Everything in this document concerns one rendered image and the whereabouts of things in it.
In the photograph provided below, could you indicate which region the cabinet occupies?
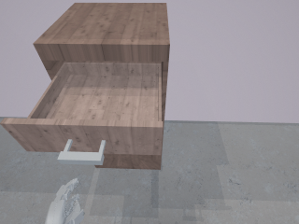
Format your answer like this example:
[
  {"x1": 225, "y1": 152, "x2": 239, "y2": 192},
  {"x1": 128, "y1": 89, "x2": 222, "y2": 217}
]
[{"x1": 33, "y1": 3, "x2": 170, "y2": 170}]

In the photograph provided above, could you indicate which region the handle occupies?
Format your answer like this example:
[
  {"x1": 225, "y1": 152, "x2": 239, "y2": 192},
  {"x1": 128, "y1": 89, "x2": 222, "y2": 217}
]
[{"x1": 57, "y1": 139, "x2": 106, "y2": 165}]

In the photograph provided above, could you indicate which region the drawer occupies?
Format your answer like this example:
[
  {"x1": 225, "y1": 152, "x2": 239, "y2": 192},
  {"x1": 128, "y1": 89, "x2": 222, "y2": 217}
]
[{"x1": 0, "y1": 63, "x2": 164, "y2": 156}]

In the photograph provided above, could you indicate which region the robot left hand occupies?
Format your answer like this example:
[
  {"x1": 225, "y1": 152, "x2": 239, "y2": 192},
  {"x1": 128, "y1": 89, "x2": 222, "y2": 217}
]
[{"x1": 45, "y1": 178, "x2": 84, "y2": 224}]

